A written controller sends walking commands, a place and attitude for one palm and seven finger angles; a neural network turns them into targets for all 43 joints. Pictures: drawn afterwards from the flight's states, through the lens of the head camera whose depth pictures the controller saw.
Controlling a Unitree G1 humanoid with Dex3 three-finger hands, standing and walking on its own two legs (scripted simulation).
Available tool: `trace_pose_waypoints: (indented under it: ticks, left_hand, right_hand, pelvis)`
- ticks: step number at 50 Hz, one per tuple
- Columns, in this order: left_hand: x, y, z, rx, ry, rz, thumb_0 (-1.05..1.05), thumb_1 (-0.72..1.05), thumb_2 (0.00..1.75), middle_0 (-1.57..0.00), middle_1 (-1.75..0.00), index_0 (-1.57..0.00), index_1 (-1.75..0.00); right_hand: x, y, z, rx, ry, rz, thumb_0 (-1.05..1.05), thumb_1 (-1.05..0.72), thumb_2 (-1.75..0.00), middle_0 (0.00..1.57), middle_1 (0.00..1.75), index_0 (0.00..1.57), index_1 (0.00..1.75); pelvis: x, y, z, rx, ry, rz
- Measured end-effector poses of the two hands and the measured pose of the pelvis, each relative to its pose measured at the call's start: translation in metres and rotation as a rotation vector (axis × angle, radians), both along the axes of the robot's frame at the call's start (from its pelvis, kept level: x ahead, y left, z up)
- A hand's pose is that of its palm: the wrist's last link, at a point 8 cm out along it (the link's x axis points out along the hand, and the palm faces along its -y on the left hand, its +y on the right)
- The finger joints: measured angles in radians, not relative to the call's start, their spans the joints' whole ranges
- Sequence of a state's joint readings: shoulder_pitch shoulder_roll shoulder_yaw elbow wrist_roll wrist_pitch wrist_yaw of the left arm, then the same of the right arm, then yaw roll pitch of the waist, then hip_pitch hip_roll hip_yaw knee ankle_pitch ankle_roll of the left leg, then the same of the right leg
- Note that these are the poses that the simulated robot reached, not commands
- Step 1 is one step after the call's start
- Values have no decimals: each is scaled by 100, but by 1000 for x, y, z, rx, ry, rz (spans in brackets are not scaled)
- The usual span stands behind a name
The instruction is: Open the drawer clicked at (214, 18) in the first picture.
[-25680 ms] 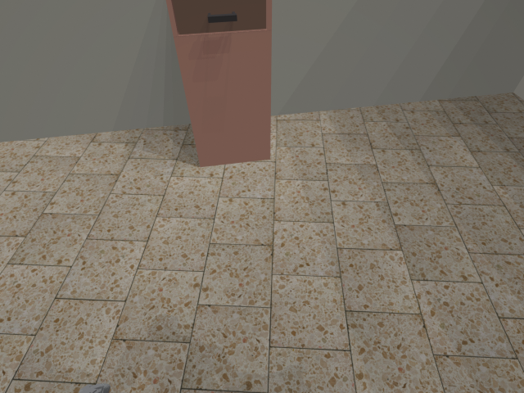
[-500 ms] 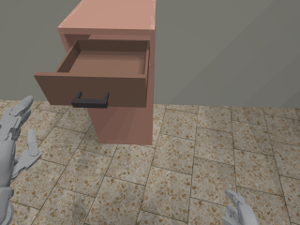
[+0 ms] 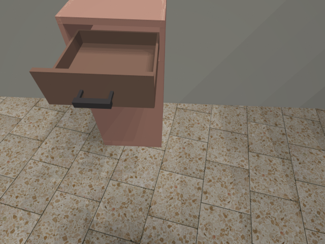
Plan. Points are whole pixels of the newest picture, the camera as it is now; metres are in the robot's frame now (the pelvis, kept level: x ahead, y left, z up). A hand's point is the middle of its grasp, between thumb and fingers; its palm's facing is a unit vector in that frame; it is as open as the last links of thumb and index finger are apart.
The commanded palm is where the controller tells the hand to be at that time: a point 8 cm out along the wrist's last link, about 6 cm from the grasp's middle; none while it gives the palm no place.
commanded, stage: let the arm hang, fingers relaxed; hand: left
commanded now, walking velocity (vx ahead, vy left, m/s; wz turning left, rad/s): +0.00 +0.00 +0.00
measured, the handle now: (94, 98) +0.51 +0.25 +0.04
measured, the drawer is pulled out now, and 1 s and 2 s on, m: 0.30 0.30 0.30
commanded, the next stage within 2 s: look to check the result in 0.54 s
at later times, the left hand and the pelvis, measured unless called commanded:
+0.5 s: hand out of the picture +0.06 +0.19 -0.16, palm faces -0.02 -0.97 -0.25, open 7.3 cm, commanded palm none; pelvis +0.01 -0.01 +0.00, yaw -1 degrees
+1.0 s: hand out of the picture +0.07 +0.22 -0.16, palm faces -0.02 -0.95 -0.32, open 7.3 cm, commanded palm none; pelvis +0.03 -0.01 +0.01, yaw -1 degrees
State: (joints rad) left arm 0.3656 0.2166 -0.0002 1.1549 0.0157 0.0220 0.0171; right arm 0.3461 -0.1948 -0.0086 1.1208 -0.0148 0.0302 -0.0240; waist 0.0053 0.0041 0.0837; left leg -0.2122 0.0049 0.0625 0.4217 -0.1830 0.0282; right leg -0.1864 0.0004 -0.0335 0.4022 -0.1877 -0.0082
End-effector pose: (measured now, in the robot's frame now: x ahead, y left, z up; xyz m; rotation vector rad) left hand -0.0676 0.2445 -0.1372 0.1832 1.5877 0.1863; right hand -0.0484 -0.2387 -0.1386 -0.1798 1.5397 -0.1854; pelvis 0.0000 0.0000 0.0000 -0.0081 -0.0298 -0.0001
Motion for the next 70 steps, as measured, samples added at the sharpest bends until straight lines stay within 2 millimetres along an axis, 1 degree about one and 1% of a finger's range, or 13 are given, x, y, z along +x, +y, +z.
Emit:
trace_pose_waypoints:
  ticks: [2,4,11,17,22,27,34,40,45,53,59,64,70]
  left_hand:
    - [4,3,2,15,-10,-3,1,93,90,-20,-30,-20,-30]
    - [12,4,3,27,-35,-9,1,92,90,-20,-30,-20,-30]
    - [60,3,5,41,-175,-45,0,91,90,-20,-30,-20,-30]
    - [100,-6,6,27,-274,-77,0,91,90,-20,-30,-20,-30]
    - [118,-10,6,15,-307,-90,0,91,90,-20,-30,-20,-30]
    - [126,-9,6,16,-303,-96,0,91,90,-20,-30,-20,-30]
    - [125,0,8,37,-270,-95,0,91,90,-20,-30,-21,-30]
    - [125,9,11,61,-250,-93,0,91,90,-20,-30,-20,-30]
    - [129,14,14,76,-249,-95,0,91,90,-20,-30,-20,-30]
    - [145,17,17,86,-272,-100,0,91,90,-20,-30,-20,-30]
    - [159,17,19,88,-296,-109,0,91,90,-20,-30,-21,-30]
    - [170,18,20,90,-312,-118,0,91,90,-20,-30,-21,-30]
    - [180,20,21,93,-321,-128,0,91,90,-20,-30,-21,-30]
  right_hand:
    - [2,5,-4,18,-13,-7,1,-91,-89,20,30,20,30]
    - [7,10,-7,35,-35,-10,1,-91,-89,20,30,20,30]
    - [37,17,-15,71,-138,-9,0,-91,-89,20,30,20,30]
    - [57,10,-13,61,-194,-5,0,-91,-89,20,30,20,30]
    - [64,-3,-8,32,-199,-2,0,-91,-89,20,30,20,30]
    - [66,-17,-4,-1,-186,2,0,-91,-89,20,30,20,30]
    - [72,-32,1,-31,-167,14,0,-91,-89,20,30,20,30]
    - [85,-39,3,-39,-173,28,0,-91,-89,20,30,20,30]
    - [99,-41,4,-39,-192,42,0,-91,-89,20,30,20,30]
    - [124,-44,6,-41,-231,61,0,-91,-89,20,30,20,30]
    - [138,-48,8,-50,-255,69,0,-91,-89,20,30,20,30]
    - [145,-52,11,-61,-265,73,0,-91,-89,20,30,20,30]
    - [148,-58,13,-75,-262,71,0,-91,-89,20,30,20,30]
  pelvis:
    - [0,0,0,2,-3,-2]
    - [0,0,0,4,-7,-3]
    - [0,-2,1,10,-14,-8]
    - [2,-5,1,11,-12,-12]
    - [6,-7,2,11,-12,-13]
    - [9,-9,3,10,-12,-14]
    - [14,-12,4,9,-8,-13]
    - [19,-13,5,9,-5,-12]
    - [23,-14,5,9,-3,-12]
    - [30,-14,6,10,0,-10]
    - [35,-15,6,10,2,-11]
    - [38,-15,6,11,3,-12]
    - [42,-15,7,11,6,-14]
